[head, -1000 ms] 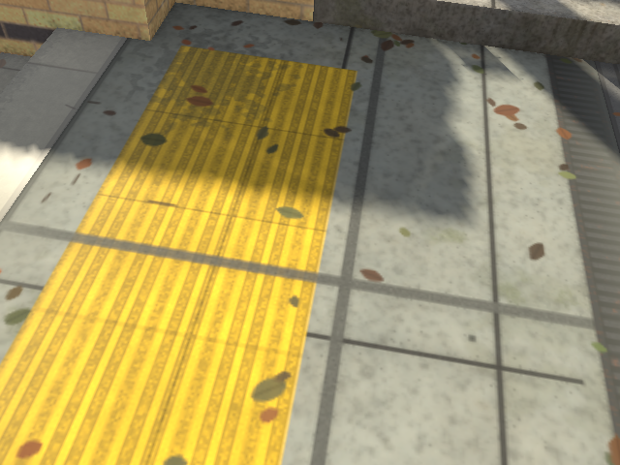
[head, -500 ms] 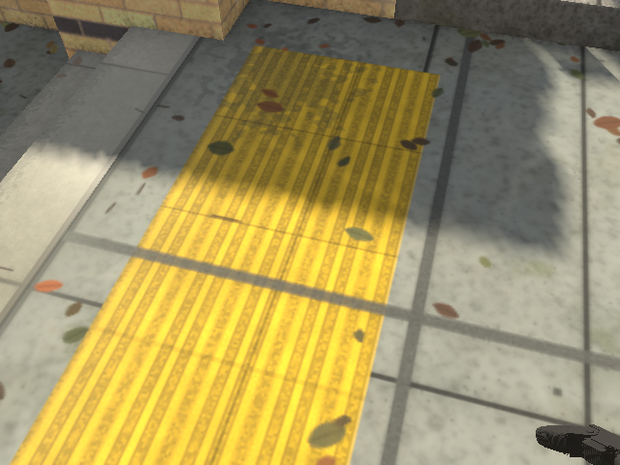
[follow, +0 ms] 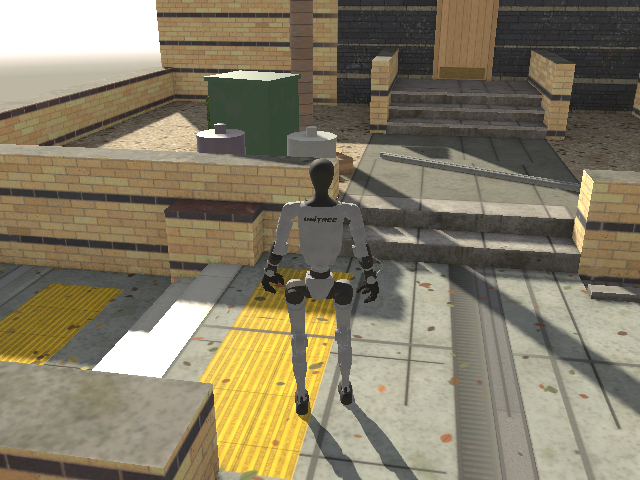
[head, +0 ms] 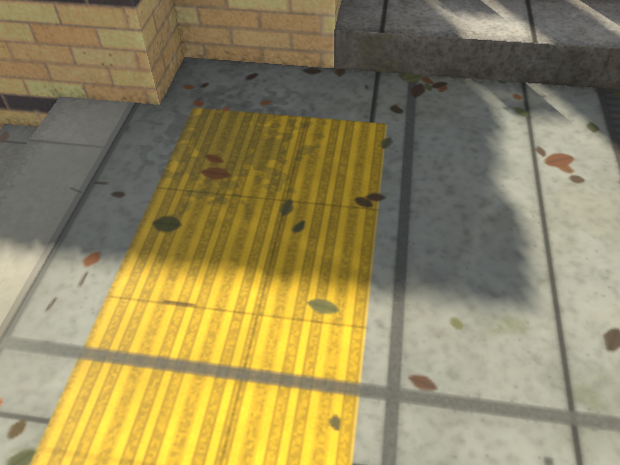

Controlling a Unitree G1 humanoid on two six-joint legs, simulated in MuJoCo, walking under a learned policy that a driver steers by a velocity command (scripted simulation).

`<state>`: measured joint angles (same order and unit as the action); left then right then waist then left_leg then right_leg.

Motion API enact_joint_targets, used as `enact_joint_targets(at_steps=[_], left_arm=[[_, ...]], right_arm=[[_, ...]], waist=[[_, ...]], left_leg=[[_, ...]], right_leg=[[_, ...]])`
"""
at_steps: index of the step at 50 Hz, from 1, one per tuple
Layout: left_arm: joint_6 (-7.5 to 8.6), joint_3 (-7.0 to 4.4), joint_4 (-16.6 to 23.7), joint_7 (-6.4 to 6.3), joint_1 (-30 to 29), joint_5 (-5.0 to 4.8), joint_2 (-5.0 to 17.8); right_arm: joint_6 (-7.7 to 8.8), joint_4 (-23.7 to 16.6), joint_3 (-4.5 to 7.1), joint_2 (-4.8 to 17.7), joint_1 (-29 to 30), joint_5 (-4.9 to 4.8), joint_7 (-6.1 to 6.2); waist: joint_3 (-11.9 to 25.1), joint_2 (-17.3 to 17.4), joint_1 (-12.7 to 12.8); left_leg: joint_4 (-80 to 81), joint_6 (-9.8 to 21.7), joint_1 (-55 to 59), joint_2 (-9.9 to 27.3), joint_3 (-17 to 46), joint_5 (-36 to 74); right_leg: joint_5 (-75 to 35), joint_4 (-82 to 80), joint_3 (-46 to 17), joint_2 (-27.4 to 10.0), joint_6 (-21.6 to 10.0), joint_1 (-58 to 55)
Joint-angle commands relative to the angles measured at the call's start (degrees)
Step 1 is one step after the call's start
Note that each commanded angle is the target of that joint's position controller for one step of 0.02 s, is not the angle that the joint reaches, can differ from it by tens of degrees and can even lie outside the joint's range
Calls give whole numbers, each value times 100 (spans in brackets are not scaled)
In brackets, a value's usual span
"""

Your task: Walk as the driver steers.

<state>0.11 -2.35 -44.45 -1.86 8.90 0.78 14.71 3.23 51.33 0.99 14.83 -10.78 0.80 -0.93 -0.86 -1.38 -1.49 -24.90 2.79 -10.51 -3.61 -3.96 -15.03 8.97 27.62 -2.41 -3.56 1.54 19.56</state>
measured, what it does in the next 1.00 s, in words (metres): walks ahead, turning left: left foot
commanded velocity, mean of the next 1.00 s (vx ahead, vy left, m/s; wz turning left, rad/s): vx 0.29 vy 0.00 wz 0.24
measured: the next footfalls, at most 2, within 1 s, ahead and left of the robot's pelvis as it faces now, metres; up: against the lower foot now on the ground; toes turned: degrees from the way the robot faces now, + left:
left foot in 0.94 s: +0.41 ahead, +0.15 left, +0.00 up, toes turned +19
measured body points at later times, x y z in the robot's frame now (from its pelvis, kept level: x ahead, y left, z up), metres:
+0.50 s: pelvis +0.09 -0.04 -0.01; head +0.10 -0.04 +0.44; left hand +0.19 +0.24 -0.13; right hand +0.11 -0.31 -0.16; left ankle -0.02 +0.09 -0.72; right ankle +0.08 -0.13 -0.74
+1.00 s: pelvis +0.30 +0.05 -0.03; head +0.33 +0.07 +0.42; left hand +0.22 +0.32 -0.16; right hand +0.56 -0.14 -0.12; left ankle +0.37 +0.14 -0.74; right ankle +0.13 -0.14 -0.66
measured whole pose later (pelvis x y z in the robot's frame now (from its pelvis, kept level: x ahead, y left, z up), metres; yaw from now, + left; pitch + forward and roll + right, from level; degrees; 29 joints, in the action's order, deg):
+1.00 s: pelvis +0.30 +0.05 -0.03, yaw +18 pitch +0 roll -1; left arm 4.2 -3.6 -53.2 -1.3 19.1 -0.8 15.3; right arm 2.3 43.3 4.4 15.9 -2.2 -1.5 -2.8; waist -4.6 0.6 1.5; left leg -39.1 7.1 -28.9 -2.8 -3.5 -10.5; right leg 29.4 58.0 5.1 -4.6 1.4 5.4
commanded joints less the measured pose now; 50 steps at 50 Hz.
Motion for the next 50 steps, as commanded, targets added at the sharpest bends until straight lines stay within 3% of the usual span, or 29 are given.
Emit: enact_joint_targets(at_steps=[1,2,4,6,11,12,14,16,18,19,21,22,23,24,25,26,27,29,30,32,36,41,42,44,46,47,48,49,50], left_arm=[[-18,-202,260,-25,-10,-43,764],[-28,-154,291,24,-162,-46,543],[15,-153,256,64,-167,-15,596],[66,-182,133,58,-64,-41,678],[53,-175,-88,51,-83,-41,627],[36,-174,-178,55,-16,-54,594],[-7,-212,-271,63,-12,-119,627],[66,-202,-222,70,-196,-140,576],[294,-165,-88,131,-510,-210,416],[406,-152,-36,169,-638,-205,390],[570,-173,-114,248,-473,-180,384],[606,-218,-313,277,12,-202,432],[623,-336,-595,269,787,-211,661],[662,-559,-795,243,1533,-186,1345],[655,-568,-895,257,2101,-125,1444],[669,-362,-857,249,1846,-38,813],[673,-288,-718,244,1409,-50,588],[648,-198,-636,247,948,-93,373],[628,-172,-648,235,912,-47,316],[611,-196,-693,175,1022,-7,430],[575,-266,-712,50,1022,9,750],[523,-319,-812,24,1268,-116,853],[499,-332,-816,29,1252,-142,886],[441,-378,-756,10,1118,-160,1052],[342,-414,-661,-25,930,-180,1210],[346,-389,-591,-43,917,-167,1190],[416,-218,-380,1,1153,35,540],[669,-81,-110,79,1302,-116,300],[832,-217,66,128,452,-352,817]], right_arm=[[31,-97,24,372,-641,46,49],[-33,-118,51,542,-304,17,75],[-145,-84,79,648,-134,-5,130],[-174,-43,79,667,-163,0,141],[-219,150,83,643,-121,-43,154],[-244,233,83,611,-230,-55,157],[-290,293,124,684,-231,-110,160],[-235,294,158,764,-324,-171,173],[-90,389,259,1116,-590,-226,192],[-14,412,298,1205,-598,-229,198],[78,407,293,1110,-542,-254,161],[69,327,289,1081,-295,-280,136],[70,154,265,1022,139,-278,125],[123,-105,179,706,413,-279,113],[204,-165,129,526,241,-223,139],[217,-68,242,810,101,-361,132],[187,-3,273,819,-68,-461,105],[97,15,309,674,30,-412,75],[44,11,317,567,11,-378,34],[-42,-57,287,340,53,-326,-52],[-67,-532,204,156,767,-261,-94],[-60,-987,169,168,1465,-238,-238],[-64,-1054,188,210,1498,-245,-271],[-84,-1116,296,413,1280,-252,-311],[-125,-879,548,817,81,-280,-292],[-181,-632,762,1175,-843,-278,-194],[-229,-518,872,1681,-1223,-284,-54],[-116,-767,803,1793,-1085,-192,-96],[-23,-731,678,1321,-963,-154,-131]], waist=[[721,-805,-204],[440,-557,-67],[299,-285,26],[378,-218,25],[486,0,50],[579,35,30],[248,217,28],[-426,523,-48],[-891,1018,-143],[-1043,1073,-143],[-819,977,40],[-587,905,306],[-304,708,708],[-1,-499,939],[500,-1390,1045],[277,-648,800],[62,-379,538],[-324,-282,372],[-315,-425,326],[-314,-364,322],[-567,-200,423],[-713,-195,520],[-687,-219,456],[-357,-410,175],[389,-501,-540],[825,-288,-981],[1187,1205,-654],[2221,1388,-353],[1551,699,-607]], left_leg=[[221,-98,-514,446,319,-191],[254,-127,-467,455,306,-95],[217,-86,-510,507,365,222],[180,-79,-372,574,408,609],[9,-104,-157,617,393,1255],[35,-84,-96,564,330,731],[115,113,-394,532,390,-1031],[472,454,-580,897,976,-2311],[1104,950,-34,1844,2201,-2438],[1108,1122,181,2188,2576,-1806],[734,1106,417,2178,2501,-294],[502,931,96,1942,2186,55],[-75,637,-643,1474,1667,752],[-1944,102,-1758,473,629,1188],[-3726,-162,-2859,45,702,-1369],[-4479,-25,-3225,230,1375,-1683],[-4592,96,-3247,465,1455,-1224],[-4111,154,-3261,786,1347,-378],[-3923,108,-3018,882,1197,-82],[-3712,-52,-2949,898,920,259],[-2494,-250,-3096,970,657,947],[-1456,-18,-2797,852,170,1264],[-1343,84,-2703,792,98,1137],[-1310,330,-2081,460,-187,750],[-1156,644,-478,12,-381,584],[-914,860,1073,-31,-36,632],[-608,1389,2642,1278,2286,114],[671,2330,3431,2346,5518,-1294],[1142,1925,3017,2196,5030,-1311]], right_leg=[[-1299,-272,-742,-654,-718,-1401],[-863,-300,-575,-383,-552,-1103],[-1174,-169,-368,-187,-383,-1083],[-1602,-36,-299,-141,-380,-1192],[-2118,133,-211,-82,-438,-1334],[-1527,139,-121,2,-448,-1353],[509,283,74,238,-502,-1001],[1978,448,137,373,-503,-122],[1419,1186,521,462,-453,913],[1236,1268,473,334,-493,1238],[1238,863,420,265,-570,937],[930,369,455,324,-617,57],[585,-9,230,312,-718,-1271],[483,-632,-1253,-561,-1127,-2563],[-315,-1294,-3060,-1748,-1666,-3590],[-759,-1166,-2830,-1917,-1632,-3382],[-842,-1212,-2111,-1760,-1436,-3078],[-1080,-1492,-906,-1340,-1040,-2630],[-1205,-1569,-464,-1129,-890,-2406],[-1451,-1744,-6,-1024,-916,-2198],[-1276,-2103,558,-1053,-982,-1908],[-1698,-2003,1192,-1212,-919,-2147],[-2142,-1844,1288,-1265,-880,-2291],[-4072,-1161,1472,-1319,-775,-2492],[-5234,535,1610,-1215,-610,-2246],[-4412,1953,1635,-993,-394,-1282],[416,4114,1570,-264,-98,739],[2660,5400,103,616,-48,1949],[2158,5537,-378,304,-172,2588]])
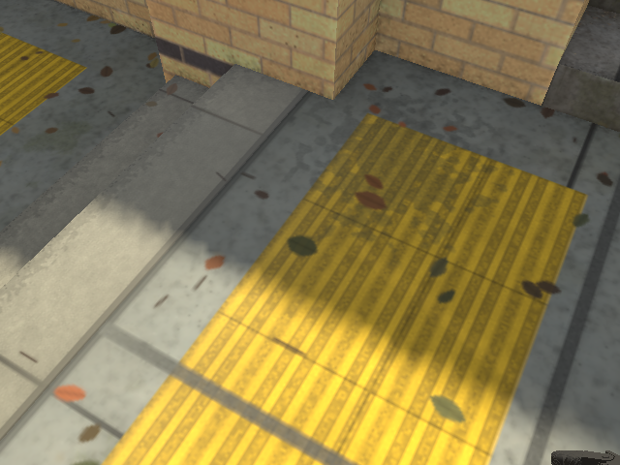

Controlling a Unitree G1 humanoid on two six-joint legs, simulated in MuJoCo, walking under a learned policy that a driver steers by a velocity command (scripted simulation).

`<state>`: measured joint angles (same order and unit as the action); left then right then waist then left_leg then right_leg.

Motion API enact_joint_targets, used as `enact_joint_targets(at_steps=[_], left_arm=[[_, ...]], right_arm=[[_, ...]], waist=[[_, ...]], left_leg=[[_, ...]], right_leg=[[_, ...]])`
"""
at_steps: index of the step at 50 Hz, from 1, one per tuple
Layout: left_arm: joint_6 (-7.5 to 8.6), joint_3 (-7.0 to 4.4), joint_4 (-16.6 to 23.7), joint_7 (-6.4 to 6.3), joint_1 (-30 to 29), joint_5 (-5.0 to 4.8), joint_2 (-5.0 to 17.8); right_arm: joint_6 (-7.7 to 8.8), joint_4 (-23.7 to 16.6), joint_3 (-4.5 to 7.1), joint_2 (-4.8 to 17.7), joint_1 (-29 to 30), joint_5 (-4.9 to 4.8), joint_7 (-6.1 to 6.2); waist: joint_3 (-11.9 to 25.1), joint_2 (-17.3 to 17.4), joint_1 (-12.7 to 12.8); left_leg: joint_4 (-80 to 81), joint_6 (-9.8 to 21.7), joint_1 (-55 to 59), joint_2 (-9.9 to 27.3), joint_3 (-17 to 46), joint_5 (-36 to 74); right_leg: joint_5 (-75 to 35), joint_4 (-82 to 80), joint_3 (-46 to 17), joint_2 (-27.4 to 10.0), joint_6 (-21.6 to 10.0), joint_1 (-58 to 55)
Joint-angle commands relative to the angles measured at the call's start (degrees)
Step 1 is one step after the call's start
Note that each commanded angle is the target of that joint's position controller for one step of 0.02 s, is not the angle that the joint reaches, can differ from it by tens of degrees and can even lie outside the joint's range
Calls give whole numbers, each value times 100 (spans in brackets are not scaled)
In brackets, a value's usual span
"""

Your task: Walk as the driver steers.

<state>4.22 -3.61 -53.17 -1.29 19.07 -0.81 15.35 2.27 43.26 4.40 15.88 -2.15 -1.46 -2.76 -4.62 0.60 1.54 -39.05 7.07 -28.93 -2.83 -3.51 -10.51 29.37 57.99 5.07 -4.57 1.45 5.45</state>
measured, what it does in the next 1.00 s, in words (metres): walks ahead: right foot, then left foot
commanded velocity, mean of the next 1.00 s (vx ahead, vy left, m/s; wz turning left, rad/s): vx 0.25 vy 0.00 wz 0.08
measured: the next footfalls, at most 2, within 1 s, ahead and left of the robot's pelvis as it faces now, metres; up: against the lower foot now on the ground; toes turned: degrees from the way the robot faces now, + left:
right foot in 0.48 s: +0.46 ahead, -0.10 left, +0.00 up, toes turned +1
left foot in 0.80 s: +0.43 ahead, +0.15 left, +0.00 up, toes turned +2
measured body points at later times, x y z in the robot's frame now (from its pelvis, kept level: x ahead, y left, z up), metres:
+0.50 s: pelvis +0.28 -0.01 +0.01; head +0.31 +0.00 +0.46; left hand +0.47 +0.24 -0.08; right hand +0.31 -0.29 -0.12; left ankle +0.11 +0.07 -0.70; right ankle +0.42 -0.10 -0.71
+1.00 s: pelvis +0.39 +0.02 +0.02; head +0.40 +0.04 +0.47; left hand +0.48 +0.27 -0.12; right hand +0.47 -0.23 -0.11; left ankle +0.39 +0.15 -0.71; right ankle +0.42 -0.10 -0.71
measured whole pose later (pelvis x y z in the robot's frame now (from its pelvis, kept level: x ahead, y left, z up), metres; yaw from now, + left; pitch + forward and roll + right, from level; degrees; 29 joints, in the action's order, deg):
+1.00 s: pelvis +0.39 +0.02 +0.02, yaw +3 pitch +0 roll -1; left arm 0.8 -1.1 -54.0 -0.7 9.4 0.8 13.0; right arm 1.2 53.7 2.1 12.5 -13.5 0.4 1.9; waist -0.7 -0.8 0.3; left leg -31.3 -1.0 -14.7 1.5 1.4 -16.4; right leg 12.5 28.4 1.6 0.0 0.1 15.7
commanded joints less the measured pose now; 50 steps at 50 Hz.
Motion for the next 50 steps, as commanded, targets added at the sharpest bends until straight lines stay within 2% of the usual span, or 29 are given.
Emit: enact_joint_targets(at_steps=[1,2,3,4,7,10,14,16,18,21,23,24,25,26,27,28,29,30,31,33,36,38,40,41,42,43,44,47,50], left_arm=[[498,-95,1021,74,-726,-248,789],[508,-116,900,7,-646,-116,776],[453,-174,842,-30,-503,12,820],[366,-200,832,-21,-390,54,835],[179,-162,879,-9,-433,139,621],[141,-113,1036,3,-1011,109,535],[212,-39,1164,132,-1604,13,449],[247,-2,1296,206,-1948,67,402],[292,32,1394,307,-2146,95,347],[334,7,1357,403,-1895,116,467],[372,-97,1078,375,-941,173,737],[394,-145,946,329,-283,247,1001],[337,-177,865,286,177,391,1378],[227,-25,758,288,381,281,748],[123,-17,814,274,84,114,702],[45,10,917,231,-544,68,629],[0,91,968,214,-1026,92,453],[-26,129,993,201,-1333,145,370],[-70,98,970,218,-1571,215,467],[-89,59,905,222,-1610,277,525],[-131,53,759,174,-1518,190,545],[-186,101,678,159,-1544,145,459],[-208,199,513,170,-1300,194,222],[-212,164,483,169,-1016,212,287],[-240,172,440,130,-1031,213,243],[-265,152,410,91,-1082,192,315],[-290,146,356,55,-1040,170,308],[-298,134,192,29,-927,182,325],[-278,124,88,34,-994,130,316]], right_arm=[[158,69,278,992,-1515,53,48],[213,-40,224,819,-1031,38,38],[237,-136,180,668,-714,84,40],[239,-201,150,599,-605,127,61],[288,-95,133,606,-847,96,154],[300,101,105,648,-1258,123,245],[309,259,70,750,-1560,135,308],[271,389,32,715,-1694,129,343],[180,506,8,705,-1865,145,380],[61,557,6,774,-1862,174,411],[18,508,8,848,-1612,153,423],[49,431,-40,791,-1550,207,405],[138,446,-176,316,-2298,275,347],[166,736,-206,335,-2776,181,271],[133,666,-58,905,-2339,15,234],[56,490,-40,889,-1789,-42,264],[-57,460,-47,743,-1518,13,318],[-190,471,-31,639,-1544,77,383],[-295,537,-82,398,-1748,103,428],[-347,628,-151,158,-1946,169,495],[-351,686,-112,290,-1863,181,499],[-356,698,-83,307,-1720,252,487],[-336,539,-63,482,-1458,341,522],[-326,495,20,894,-1224,258,565],[-290,596,5,709,-1144,230,544],[-230,620,-50,472,-1074,246,524],[-167,650,-80,380,-1006,263,505],[-24,770,-85,374,-1124,193,477],[-14,888,-85,391,-1231,160,483]], waist=[[1179,354,-702],[828,-148,-382],[682,-86,-141],[657,35,-2],[589,147,25],[385,253,-250],[258,280,-578],[82,197,-665],[141,212,-715],[423,348,-503],[948,417,57],[1568,215,360],[2527,-1004,152],[3396,-1270,203],[2885,-717,315],[1991,-379,169],[1284,-101,-8],[963,-194,-239],[771,-481,-425],[884,-841,-450],[1248,-705,-402],[1069,-654,-436],[611,-383,-345],[360,221,9],[310,603,16],[218,639,-9],[234,654,18],[455,403,-47],[645,199,-135]], left_leg=[[2577,1267,4008,1919,4085,-1368],[2559,1053,3086,1620,3390,-683],[2594,930,2439,1367,2873,-90],[2709,890,2055,1221,2618,189],[2887,911,1602,1097,1920,1154],[2980,675,1724,963,1414,1628],[3121,285,2142,989,1067,1231],[2929,170,2314,1004,952,2026],[2564,106,2635,1047,869,2823],[1838,116,3196,1222,1021,4014],[724,-25,3412,1034,988,5117],[-356,-200,2752,788,880,4296],[-2634,-713,742,111,749,932],[-3544,-913,-17,-258,1157,-2967],[-3793,-886,-257,47,1404,-2777],[-3574,-910,-500,324,1097,-2451],[-3056,-940,-410,518,934,-2210],[-2458,-954,72,700,894,-2002],[-1829,-1011,673,655,691,-1813],[-986,-1073,1280,584,510,-1481],[-26,-969,1803,592,469,-281],[586,-837,2187,497,354,146],[1352,-624,2114,887,846,114],[1487,-459,1586,1053,1062,-495],[1740,-435,850,912,1026,-1610],[1887,-520,578,817,992,-1785],[1903,-606,560,790,951,-1497],[1581,-653,1130,732,836,-240],[1343,-581,1509,696,761,600]], right_leg=[[-466,2085,-1043,138,-309,4089],[-899,1611,-1039,-131,-306,3666],[-1154,1189,-1072,-296,-276,3219],[-1310,1017,-1094,-388,-233,2896],[-1816,355,-866,-431,10,2807],[-2867,-694,-735,-423,95,3190],[-4091,-1914,-624,-265,-79,3208],[-4156,-2410,-520,-122,-152,3152],[-4052,-2735,-389,73,-223,3029],[-3290,-2971,-322,377,-423,2714],[-3461,-3420,-192,627,-662,1646],[-5453,-3278,-667,79,-970,203],[-7912,-2664,-2366,-1550,-2049,-2178],[-8399,-2777,-3405,-2185,-2631,-2923],[-6997,-3074,-3004,-1873,-2362,-2227],[-5739,-3388,-2467,-1556,-2035,-1277],[-4825,-3772,-2085,-1280,-1839,-184],[-4010,-4078,-1814,-1064,-1645,704],[-3540,-4312,-1474,-794,-1515,1479],[-3635,-4390,-1134,-597,-1521,1810],[-2540,-4352,-1132,-648,-1419,1636],[-858,-4326,-1095,-444,-1095,1918],[202,-4114,-1033,-124,-555,2100],[-57,-3885,-749,248,-338,1923],[-674,-3642,-498,372,-223,1243],[-1029,-3456,-474,365,-210,925],[-1288,-3367,-474,334,-245,788],[-1903,-3299,-516,284,-300,795],[-2441,-3214,-515,260,-269,748]])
